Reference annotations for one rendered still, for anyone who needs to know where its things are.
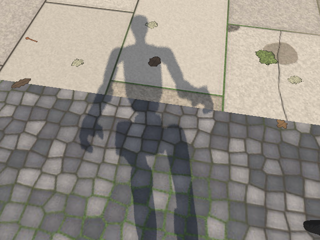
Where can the robot right hand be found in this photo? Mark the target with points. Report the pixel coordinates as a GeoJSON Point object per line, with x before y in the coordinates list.
{"type": "Point", "coordinates": [312, 226]}

